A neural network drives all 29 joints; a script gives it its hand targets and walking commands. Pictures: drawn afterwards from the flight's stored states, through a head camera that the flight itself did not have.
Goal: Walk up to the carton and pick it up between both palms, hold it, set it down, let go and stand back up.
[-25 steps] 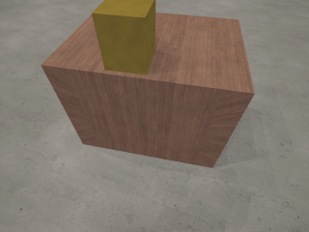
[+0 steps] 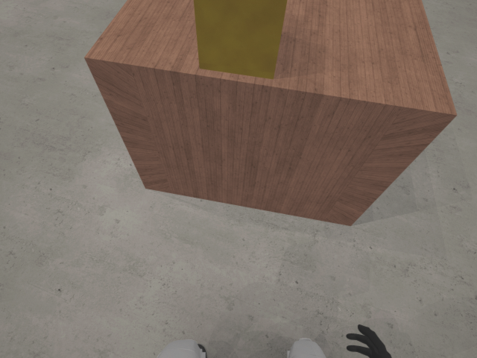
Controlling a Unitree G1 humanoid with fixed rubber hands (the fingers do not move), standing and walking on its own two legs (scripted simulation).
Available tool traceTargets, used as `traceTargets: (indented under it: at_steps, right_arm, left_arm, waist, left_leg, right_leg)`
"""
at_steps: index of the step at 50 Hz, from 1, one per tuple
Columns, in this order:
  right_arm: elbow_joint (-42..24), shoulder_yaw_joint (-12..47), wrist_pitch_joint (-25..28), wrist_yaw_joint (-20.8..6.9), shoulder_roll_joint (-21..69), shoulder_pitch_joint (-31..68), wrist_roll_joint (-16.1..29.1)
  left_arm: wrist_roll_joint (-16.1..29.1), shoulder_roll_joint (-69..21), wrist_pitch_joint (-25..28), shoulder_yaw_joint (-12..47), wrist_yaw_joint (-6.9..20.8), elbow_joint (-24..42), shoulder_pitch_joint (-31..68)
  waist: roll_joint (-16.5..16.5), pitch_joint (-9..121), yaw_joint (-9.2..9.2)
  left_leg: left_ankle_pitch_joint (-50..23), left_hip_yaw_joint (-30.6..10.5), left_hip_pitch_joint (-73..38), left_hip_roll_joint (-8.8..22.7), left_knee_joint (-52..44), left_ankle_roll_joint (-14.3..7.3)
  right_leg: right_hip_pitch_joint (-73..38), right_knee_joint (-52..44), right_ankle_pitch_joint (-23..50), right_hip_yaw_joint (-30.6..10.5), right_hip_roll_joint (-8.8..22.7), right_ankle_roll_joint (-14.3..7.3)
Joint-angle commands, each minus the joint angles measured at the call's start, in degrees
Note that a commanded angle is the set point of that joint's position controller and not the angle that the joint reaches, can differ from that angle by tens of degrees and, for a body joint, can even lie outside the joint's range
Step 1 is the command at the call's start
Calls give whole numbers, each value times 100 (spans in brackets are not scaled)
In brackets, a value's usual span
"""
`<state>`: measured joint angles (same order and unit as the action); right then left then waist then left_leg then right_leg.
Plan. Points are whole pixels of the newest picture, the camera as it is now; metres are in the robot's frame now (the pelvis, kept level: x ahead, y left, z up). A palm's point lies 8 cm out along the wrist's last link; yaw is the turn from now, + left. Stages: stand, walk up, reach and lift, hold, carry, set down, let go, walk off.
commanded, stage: walk up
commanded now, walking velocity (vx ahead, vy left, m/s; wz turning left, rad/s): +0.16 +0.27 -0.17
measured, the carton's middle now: (245, 5) +0.86 +0.05 +0.08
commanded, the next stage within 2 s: none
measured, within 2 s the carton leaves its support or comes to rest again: neither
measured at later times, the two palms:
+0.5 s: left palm (115, 224) +0.34 +0.29 -0.13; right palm out of the picture -0.03 -0.06 -0.07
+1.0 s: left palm (90, 189) +0.42 +0.37 -0.12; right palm (290, 143) +0.60 -0.09 -0.13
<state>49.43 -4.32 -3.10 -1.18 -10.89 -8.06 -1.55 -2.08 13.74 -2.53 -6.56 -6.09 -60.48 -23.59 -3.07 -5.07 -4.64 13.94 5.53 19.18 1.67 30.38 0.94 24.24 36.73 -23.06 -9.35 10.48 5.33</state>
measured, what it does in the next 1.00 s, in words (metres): walks ahead: right foot, then left foot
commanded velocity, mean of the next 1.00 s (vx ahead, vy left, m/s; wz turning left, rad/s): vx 0.40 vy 0.04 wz -0.07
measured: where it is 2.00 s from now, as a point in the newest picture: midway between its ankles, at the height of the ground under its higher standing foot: (222, 258)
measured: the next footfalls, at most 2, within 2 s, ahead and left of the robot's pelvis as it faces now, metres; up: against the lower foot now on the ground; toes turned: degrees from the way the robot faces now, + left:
right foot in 0.68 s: +0.41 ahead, +0.02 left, +0.00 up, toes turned -11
left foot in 0.98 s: +0.64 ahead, +0.28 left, +0.00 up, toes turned +6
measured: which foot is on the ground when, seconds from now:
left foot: down 0.00-0.68, up 0.70-0.96, down 0.98-1.00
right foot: up 0.00-0.66, down 0.68-1.00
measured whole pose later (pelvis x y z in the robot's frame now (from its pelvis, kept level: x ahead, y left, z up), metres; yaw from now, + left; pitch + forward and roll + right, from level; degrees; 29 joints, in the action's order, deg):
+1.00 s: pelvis +0.51 +0.13 +0.00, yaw -3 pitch +2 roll +0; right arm 53.8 -0.4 3.2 0.0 -10.4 -8.0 -1.1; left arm -0.5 10.8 4.5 -1.3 -0.7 -66.7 -25.7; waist 0.4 -3.7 -2.2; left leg 7.4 5.7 31.4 6.4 42.9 0.9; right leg 1.3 25.2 -24.9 7.1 3.1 0.4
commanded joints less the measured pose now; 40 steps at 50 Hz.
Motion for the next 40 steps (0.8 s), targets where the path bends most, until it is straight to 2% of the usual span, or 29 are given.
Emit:
traceTargets:
  at_steps: [1, 2, 3, 4, 6, 8, 9, 12, 14, 15, 16, 17, 20, 23, 25, 26, 27, 28, 30, 31, 32, 33, 34, 35, 36, 37, 38, 39, 40]
  right_arm:
    - [39, -45, 72, 1, -996, -1309, -48]
    - [-115, 92, 183, 7, -618, -789, -14]
    - [-134, 73, 310, 46, -724, -510, 1]
    - [-51, 135, 430, 73, -576, -857, 126]
    - [248, 137, 598, 114, -645, -1346, 132]
    - [564, 213, 709, 150, -403, -1927, 108]
    - [699, 280, 726, 137, -266, -2082, 137]
    - [886, 299, 768, 174, -276, -2613, 114]
    - [1045, 308, 791, 199, -257, -2727, 147]
    - [1075, 349, 806, 226, -132, -2947, 122]
    - [1233, 363, 831, 249, -122, -3172, 115]
    - [1307, 386, 851, 265, -47, -3508, 115]
    - [1433, 422, 931, 279, -250, -3805, 82]
    - [1604, 413, 1053, 250, -273, -3875, 126]
    - [1644, 511, 1006, 258, 11, -3604, 104]
    - [1780, 576, 975, 275, 209, -3885, 146]
    - [1844, 602, 954, 306, 162, -4001, 165]
    - [1822, 576, 947, 357, 0, -3930, 143]
    - [2005, 547, 940, 465, -246, -4006, 197]
    - [1986, 512, 931, 489, -320, -4100, 232]
    - [1911, 454, 947, 466, -493, -3771, 288]
    - [1669, 500, 943, 424, -368, -3528, 313]
    - [1474, 572, 939, 400, -50, -3539, 443]
    - [1142, 395, 978, 384, -339, -2543, 325]
    - [817, 323, 955, 364, -309, -2089, 301]
    - [641, 278, 963, 295, -160, -1878, 154]
    - [744, 213, 882, 290, -75, -1776, 62]
    - [994, 149, 733, 336, 72, -1990, 18]
    - [1088, 262, 580, 339, 510, -2292, -43]
  left_arm:
    - [-1, 93, -85, 52, 134, 827, 616]
    - [-6, 148, -22, 1, 368, 626, 207]
    - [-40, 30, 79, -22, 548, 575, 62]
    - [-85, 129, 184, -23, 626, 568, 363]
    - [-47, 21, 285, -55, 765, 477, 355]
    - [-52, 14, 318, -43, 873, 541, 826]
    - [-40, -101, 324, -3, 887, 579, 1030]
    - [12, 21, 286, 0, 921, 679, 1617]
    - [21, -40, 287, 28, 918, 625, 1631]
    - [-10, -49, 307, 37, 917, 646, 1681]
    - [-15, -117, 329, 56, 906, 644, 1886]
    - [-11, -110, 356, 92, 912, 736, 2251]
    - [109, -311, 363, 191, 881, 758, 2422]
    - [220, -457, 379, 356, 808, 796, 2475]
    - [268, -512, 355, 430, 824, 935, 2826]
    - [219, -406, 373, 462, 831, 1114, 3259]
    - [229, -478, 400, 489, 835, 1199, 3465]
    - [182, -468, 446, 517, 814, 1151, 3303]
    - [155, -256, 502, 441, 763, 759, 2378]
    - [99, -255, 519, 464, 731, 554, 1742]
    - [82, 11, 542, 351, 678, 225, 730]
    - [-1, 359, 580, 217, 625, -30, -465]
    - [-65, 890, 609, 74, 544, -161, -1109]
    - [51, 927, 553, -41, 483, -304, -945]
    - [79, 961, 566, 3, 405, -339, -500]
    - [185, 644, 566, 104, 377, -282, -86]
    - [108, -89, 621, 328, 426, -222, 197]
    - [27, -226, 696, 371, 533, -182, 285]
    - [44, -145, 739, 383, 571, -123, 402]
  waist:
    - [2049, 442, 904]
    - [1096, 679, 375]
    - [1285, 917, 180]
    - [1265, 880, 467]
    - [1139, 658, 429]
    - [669, 241, 554]
    - [958, -162, 453]
    - [1108, -388, 637]
    - [1184, -569, 589]
    - [953, -468, 647]
    - [1147, -385, 700]
    - [875, -449, 900]
    - [360, -312, 913]
    - [901, -82, 914]
    - [1401, -332, 886]
    - [1306, -501, 1094]
    - [1487, -440, 1106]
    - [1517, -342, 1078]
    - [1566, -25, 664]
    - [1677, 337, 435]
    - [1709, 684, -81]
    - [1033, 1638, -654]
    - [483, 2511, -692]
    - [943, 2332, -654]
    - [717, 1843, -464]
    - [616, 1389, -163]
    - [1038, 480, 64]
    - [1529, -235, 240]
    - [1419, -355, 526]
  left_leg:
    - [3334, -2092, -380, 1697, -2625, -732]
    - [2968, -1581, -1045, 1368, -2230, -411]
    - [2521, -1377, -1558, 1299, -2078, -353]
    - [2217, -1443, -1654, 1305, -2151, -245]
    - [1921, -1468, -1706, 1377, -2433, -87]
    - [956, -1365, -1961, 1387, -2377, -66]
    - [857, -1316, -1758, 1351, -2428, -79]
    - [1563, -1907, -1785, 1572, -2769, -243]
    - [591, -1344, -1822, 1317, -2697, -55]
    - [75, -1112, -2003, 1158, -2637, -50]
    - [-466, -1083, -2271, 1141, -2521, -31]
    - [-1060, -1287, -2390, 1271, -2465, -42]
    - [-2521, -1308, -2825, 1468, -2212, 92]
    - [-5059, -569, -3178, 1341, -1783, 497]
    - [-4974, 102, -2634, 990, -1882, 542]
    - [-5601, 138, -2475, 969, -1785, 551]
    - [-7029, 270, -2430, 896, -1450, 696]
    - [-7833, 378, -2372, 936, -1107, 545]
    - [-9019, 279, -1835, 1224, -4, 462]
    - [-8481, 170, -1088, 1169, 713, 529]
    - [-7152, 71, -193, 1187, 1863, 470]
    - [-2689, -234, 895, 905, 4078, 455]
    - [2510, -142, 2046, -23, 6061, 544]
    - [2021, -576, 1774, 264, 6385, 218]
    - [1850, -744, 2650, 466, 6672, 189]
    - [1403, -807, 2266, 677, 6171, 1]
    - [1024, -840, 1838, 675, 5620, -126]
    - [731, -731, 1700, 620, 5394, -123]
    - [553, -710, 1466, 627, 5036, -105]
  right_leg:
    - [1438, 2694, -802, 851, -632, -642]
    - [1522, 2968, -117, 706, -569, -671]
    - [1739, 3303, 583, 852, -557, -660]
    - [1708, 3248, 967, 953, -425, -644]
    - [1870, 3355, 1439, 1013, -608, -696]
    - [2207, 3391, 1544, 1053, -585, -699]
    - [2416, 3269, 1593, 969, -504, -743]
    - [2632, 3013, 1777, 967, -494, -676]
    - [2681, 2875, 1896, 1090, -512, -684]
    - [2650, 2839, 1831, 1255, -590, -688]
    - [2659, 2777, 1858, 1288, -610, -685]
    - [2858, 2677, 1784, 1335, -603, -657]
    - [3093, 2588, 2001, 1382, -783, -650]
    - [2938, 2425, 1799, 1646, -966, -703]
    - [2429, 1970, 1913, 2082, -1211, -813]
    - [2121, 1566, 1848, 2282, -1291, -858]
    - [1601, 1000, 1739, 2480, -1552, -918]
    - [1026, 465, 1680, 2788, -1731, -938]
    - [-447, 391, 1377, 2880, -1959, -1049]
    - [-1740, 146, 1500, 2663, -1866, -1185]
    - [-3079, -189, 2002, 2077, -1374, -1404]
    - [-4731, -544, 2971, 380, 21, -1985]
    - [-5733, -398, 5712, -1944, 2043, -2915]
    - [-4997, -399, 7265, -1657, 1803, -3012]
    - [-4710, -558, 7150, -1233, 1942, -3141]
    - [-3290, -1313, 4844, -817, 1516, -2807]
    - [-2018, -1736, 3774, -917, 1155, -2339]
    - [-1170, -1959, 3891, -886, 1254, -1994]
    - [-760, -2052, 3861, -675, 1239, -1902]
